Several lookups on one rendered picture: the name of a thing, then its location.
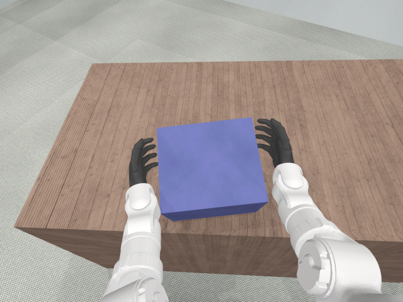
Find carton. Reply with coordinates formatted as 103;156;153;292
157;117;269;221

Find right robot hand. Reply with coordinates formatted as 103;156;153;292
255;118;294;168

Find robot right forearm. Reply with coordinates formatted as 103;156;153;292
272;163;382;285

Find robot left forearm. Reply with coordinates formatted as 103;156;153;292
102;183;163;298

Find left robot upper arm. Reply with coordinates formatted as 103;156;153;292
100;277;169;302

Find pedestal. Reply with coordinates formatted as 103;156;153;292
14;59;403;283

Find right robot upper arm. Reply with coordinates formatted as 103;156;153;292
297;237;403;302

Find left robot hand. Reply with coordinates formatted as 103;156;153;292
129;138;158;187

